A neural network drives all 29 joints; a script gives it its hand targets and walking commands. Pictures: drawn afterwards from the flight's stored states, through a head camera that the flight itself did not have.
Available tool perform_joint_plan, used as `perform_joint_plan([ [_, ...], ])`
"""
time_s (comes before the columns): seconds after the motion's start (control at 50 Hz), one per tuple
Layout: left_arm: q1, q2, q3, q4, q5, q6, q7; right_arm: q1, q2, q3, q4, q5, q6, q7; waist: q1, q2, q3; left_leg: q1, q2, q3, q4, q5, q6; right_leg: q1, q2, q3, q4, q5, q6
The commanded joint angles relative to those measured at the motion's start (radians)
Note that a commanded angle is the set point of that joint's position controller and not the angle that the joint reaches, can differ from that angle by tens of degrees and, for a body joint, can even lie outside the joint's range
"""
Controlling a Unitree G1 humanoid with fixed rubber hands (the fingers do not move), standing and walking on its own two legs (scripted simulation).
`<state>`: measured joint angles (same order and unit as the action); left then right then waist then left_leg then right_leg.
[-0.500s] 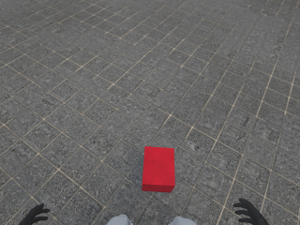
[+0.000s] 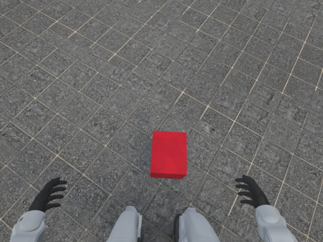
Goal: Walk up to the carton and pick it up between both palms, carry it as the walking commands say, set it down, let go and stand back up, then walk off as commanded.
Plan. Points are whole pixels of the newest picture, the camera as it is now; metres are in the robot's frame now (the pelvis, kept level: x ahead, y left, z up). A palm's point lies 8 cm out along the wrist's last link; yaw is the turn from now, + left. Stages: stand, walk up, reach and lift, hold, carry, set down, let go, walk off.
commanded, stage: reach and lift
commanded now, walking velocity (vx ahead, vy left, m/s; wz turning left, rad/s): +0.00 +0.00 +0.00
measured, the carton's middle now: (167, 155) +0.46 -0.06 -0.64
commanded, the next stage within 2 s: none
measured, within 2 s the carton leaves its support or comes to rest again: neither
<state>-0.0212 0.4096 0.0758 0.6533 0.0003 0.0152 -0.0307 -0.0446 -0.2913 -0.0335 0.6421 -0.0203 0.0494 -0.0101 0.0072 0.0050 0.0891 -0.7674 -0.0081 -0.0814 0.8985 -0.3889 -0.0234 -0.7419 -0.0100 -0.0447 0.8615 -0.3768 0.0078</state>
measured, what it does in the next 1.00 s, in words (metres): lowers itself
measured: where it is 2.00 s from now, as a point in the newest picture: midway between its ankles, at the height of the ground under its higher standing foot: outside the picture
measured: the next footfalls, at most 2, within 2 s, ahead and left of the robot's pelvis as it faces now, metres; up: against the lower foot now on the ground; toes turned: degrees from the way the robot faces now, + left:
none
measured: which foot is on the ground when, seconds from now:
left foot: down 0.00-1.00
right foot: down 0.00-1.00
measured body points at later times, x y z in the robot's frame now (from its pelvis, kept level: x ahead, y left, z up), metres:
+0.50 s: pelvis -0.03 -0.01 -0.04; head +0.21 -0.01 +0.34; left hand +0.34 +0.24 -0.16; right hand +0.34 -0.22 -0.17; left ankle +0.02 +0.13 -0.69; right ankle +0.02 -0.12 -0.69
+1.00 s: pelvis -0.04 +0.00 -0.06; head +0.28 +0.01 +0.25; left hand +0.47 +0.19 -0.20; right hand +0.45 -0.19 -0.20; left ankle +0.02 +0.13 -0.69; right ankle +0.02 -0.12 -0.69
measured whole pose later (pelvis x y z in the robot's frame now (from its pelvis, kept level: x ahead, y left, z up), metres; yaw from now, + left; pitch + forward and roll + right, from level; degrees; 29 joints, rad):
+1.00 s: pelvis -0.04 +0.00 -0.06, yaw -2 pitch +43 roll -2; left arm -1.02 0.31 0.15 0.77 0.00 0.11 0.03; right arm -1.01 -0.20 -0.22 0.77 0.02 0.12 -0.08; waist 0.00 0.00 0.05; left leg -1.49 -0.01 -0.08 1.06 -0.32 -0.03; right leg -1.46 -0.01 -0.04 1.02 -0.30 0.00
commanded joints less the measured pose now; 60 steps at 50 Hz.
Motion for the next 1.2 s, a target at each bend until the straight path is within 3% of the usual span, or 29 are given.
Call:
perform_joint_plan([
  [0.0,-0.248,-0.007,0.060,-0.180,-0.091,0.002,0.026,-0.184,-0.153,-0.167,-0.110,0.030,-0.003,-0.004,-0.037,0.028,-0.521,0.129,-0.036,0.068,-0.049,0.358,-0.044,0.177,0.070,0.016,0.017,0.336,-0.013],
  [0.04,-0.320,-0.014,0.055,-0.182,-0.093,0.029,0.032,-0.252,-0.154,-0.190,-0.087,0.036,0.024,-0.002,-0.042,0.060,-0.484,0.099,-0.027,0.064,-0.060,0.263,-0.047,0.136,0.067,0.012,0.011,0.230,-0.017],
  [0.08,-0.389,0.000,0.060,-0.161,-0.093,0.061,0.036,-0.323,-0.155,-0.194,-0.075,0.050,0.052,0.006,-0.035,0.051,-0.432,0.073,-0.016,0.061,-0.074,0.146,-0.035,0.093,0.064,0.004,0.016,0.113,-0.014],
  [0.2,-0.569,-0.005,0.068,-0.072,-0.085,0.130,0.032,-0.498,-0.139,-0.205,-0.057,0.067,0.112,-0.002,-0.031,0.034,-0.434,-0.023,-0.014,0.067,-0.053,0.028,-0.020,0.040,0.057,0.020,0.028,0.038,0.000],
  [0.32,-0.679,-0.011,0.108,0.021,-0.077,0.149,0.012,-0.615,-0.074,-0.192,-0.045,0.070,0.126,-0.026,-0.030,-0.033,-0.545,-0.155,-0.033,0.085,-0.004,0.085,0.002,0.059,0.057,0.059,0.051,0.143,0.024],
  [0.38,-0.713,-0.009,0.136,0.036,-0.069,0.120,0.000,-0.651,-0.032,-0.195,-0.060,0.068,0.103,-0.049,-0.024,-0.060,-0.659,-0.236,-0.052,0.097,0.026,0.187,0.007,0.128,0.057,0.083,0.082,0.335,0.038],
  [0.42,-0.752,0.000,0.153,0.044,-0.072,0.097,-0.009,-0.672,-0.018,-0.199,-0.084,0.062,0.083,-0.071,-0.041,-0.086,-0.767,-0.323,-0.064,0.106,0.047,0.224,0.010,0.217,0.052,0.103,0.108,0.483,0.039],
  [0.44,-0.748,0.006,0.163,0.050,-0.076,0.086,-0.010,-0.675,0.006,-0.197,-0.063,0.064,0.078,-0.077,-0.031,-0.080,-0.801,-0.337,-0.069,0.106,0.046,0.241,0.014,0.231,0.051,0.103,0.124,0.515,0.040],
  [0.5,-0.793,0.007,0.189,0.000,-0.083,0.052,-0.005,-0.725,-0.002,-0.218,-0.099,0.055,0.041,-0.093,-0.055,-0.082,-0.950,-0.396,-0.082,0.105,0.069,0.340,0.005,0.326,0.049,0.115,0.157,0.705,0.038],
  [0.52,-0.834,-0.012,0.172,-0.002,-0.093,0.046,-0.001,-0.765,-0.010,-0.226,-0.093,0.056,0.034,-0.095,-0.058,-0.056,-0.977,-0.411,-0.082,0.098,0.072,0.371,0.001,0.316,0.050,0.119,0.170,0.733,0.034],
  [0.58,-0.900,-0.030,0.172,-0.034,-0.102,0.036,0.015,-0.835,-0.020,-0.244,-0.107,0.057,0.019,-0.094,-0.059,-0.041,-1.068,-0.361,-0.087,0.097,0.082,0.454,-0.012,0.281,0.063,0.100,0.188,0.768,0.036],
  [0.64,-1.019,-0.044,0.161,-0.043,-0.116,0.043,0.033,-0.937,-0.016,-0.249,-0.076,0.070,0.024,-0.090,-0.062,-0.019,-1.090,-0.324,-0.082,0.095,0.087,0.442,-0.020,0.193,0.074,0.075,0.194,0.685,0.038],
  [0.68,-1.046,-0.049,0.179,-0.010,-0.102,0.055,0.041,-0.965,0.000,-0.254,-0.051,0.080,0.035,-0.082,-0.047,0.000,-1.116,-0.289,-0.077,0.097,0.088,0.471,-0.020,0.140,0.076,0.062,0.189,0.678,0.039],
  [0.78,-1.186,-0.097,0.191,0.059,-0.086,0.076,0.058,-1.097,-0.021,-0.308,0.025,0.051,0.043,-0.075,-0.066,0.028,-1.094,-0.281,-0.073,0.088,0.092,0.413,-0.023,-0.009,0.084,0.034,0.172,0.540,0.034],
  [0.84,-1.272,-0.097,0.217,0.114,-0.067,0.085,0.069,-1.190,-0.024,-0.329,0.073,0.043,0.045,-0.073,-0.059,0.041,-1.035,-0.284,-0.069,0.088,0.084,0.361,-0.020,-0.108,0.085,0.024,0.152,0.432,0.034],
  [0.94,-1.281,-0.111,0.232,0.134,-0.043,0.083,0.070,-1.204,-0.002,-0.339,0.091,0.021,0.037,-0.066,-0.045,0.031,-1.132,-0.272,-0.073,0.100,0.107,0.431,-0.021,-0.074,0.085,0.030,0.165,0.506,0.033],
  [1.0,-1.300,-0.129,0.227,0.067,-0.036,0.071,0.064,-1.207,-0.001,-0.362,0.045,0.004,0.021,-0.060,-0.060,0.046,-1.213,-0.233,-0.079,0.098,0.127,0.518,-0.022,-0.052,0.088,0.033,0.184,0.599,0.030],
  [1.04,-1.268,-0.120,0.248,0.048,-0.014,0.059,0.064,-1.165,0.021,-0.365,0.035,-0.001,0.012,-0.057,-0.046,0.037,-1.256,-0.239,-0.079,0.095,0.147,0.584,-0.024,-0.044,0.089,0.039,0.201,0.680,0.029],
  [1.08,-1.280,-0.134,0.231,0.036,-0.020,0.051,0.063,-1.178,0.024,-0.364,0.021,0.000,0.001,-0.051,-0.056,0.029,-1.240,-0.274,-0.072,0.087,0.160,0.595,-0.021,-0.075,0.087,0.041,0.217,0.690,0.031],
  [1.12,-1.266,-0.111,0.260,0.066,0.008,0.041,0.062,-1.169,0.048,-0.357,0.054,-0.002,-0.003,-0.050,-0.020,0.033,-1.180,-0.348,-0.078,0.100,0.178,0.567,-0.025,-0.113,0.087,0.050,0.240,0.677,0.031],
  [1.14,-1.271,-0.129,0.254,0.070,0.002,0.038,0.062,-1.175,0.045,-0.366,0.051,-0.007,-0.008,-0.050,-0.044,0.018,-1.193,-0.365,-0.078,0.093,0.190,0.552,-0.022,-0.113,0.087,0.049,0.253,0.680,0.033],
  [1.18,-1.287,-0.123,0.245,0.069,0.009,0.033,0.060,-1.209,0.041,-0.362,0.037,-0.001,-0.013,-0.052,-0.029,0.035,-1.201,-0.404,-0.078,0.103,0.221,0.528,-0.028,-0.140,0.085,0.057,0.278,0.661,0.032],
])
